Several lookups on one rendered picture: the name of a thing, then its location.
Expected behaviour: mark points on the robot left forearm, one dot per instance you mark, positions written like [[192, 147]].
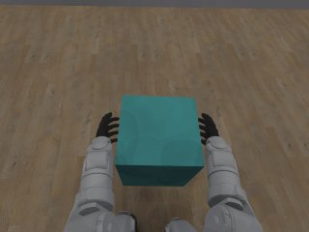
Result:
[[95, 192]]

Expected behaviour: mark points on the robot left upper arm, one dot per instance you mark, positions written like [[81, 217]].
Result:
[[99, 221]]

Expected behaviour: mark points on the robot right upper arm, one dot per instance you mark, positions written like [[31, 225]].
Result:
[[223, 218]]

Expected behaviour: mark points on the robot right forearm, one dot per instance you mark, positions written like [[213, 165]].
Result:
[[223, 176]]

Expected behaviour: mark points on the carton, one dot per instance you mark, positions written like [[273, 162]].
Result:
[[159, 141]]

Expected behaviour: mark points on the robot left thigh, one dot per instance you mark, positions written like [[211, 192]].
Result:
[[126, 223]]

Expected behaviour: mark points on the robot right hand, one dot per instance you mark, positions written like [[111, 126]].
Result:
[[209, 128]]

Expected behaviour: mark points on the robot left hand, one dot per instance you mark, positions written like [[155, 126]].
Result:
[[103, 128]]

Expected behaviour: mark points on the robot right shin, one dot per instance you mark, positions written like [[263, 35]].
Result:
[[174, 218]]

